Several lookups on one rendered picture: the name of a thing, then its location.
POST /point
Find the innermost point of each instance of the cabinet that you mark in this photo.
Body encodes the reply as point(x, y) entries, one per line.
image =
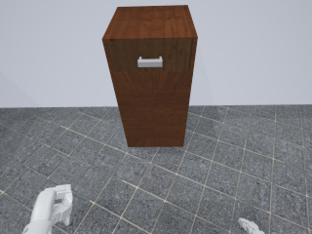
point(153, 105)

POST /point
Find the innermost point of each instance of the left robot hand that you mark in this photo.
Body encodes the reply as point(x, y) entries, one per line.
point(45, 207)

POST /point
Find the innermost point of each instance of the handle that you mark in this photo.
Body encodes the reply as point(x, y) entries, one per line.
point(150, 62)

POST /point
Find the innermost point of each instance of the right robot hand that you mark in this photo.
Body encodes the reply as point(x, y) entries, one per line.
point(249, 226)

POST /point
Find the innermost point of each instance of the drawer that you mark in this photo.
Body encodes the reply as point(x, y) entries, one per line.
point(175, 54)

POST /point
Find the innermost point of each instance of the robot left forearm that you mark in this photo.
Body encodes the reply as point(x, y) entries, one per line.
point(39, 226)

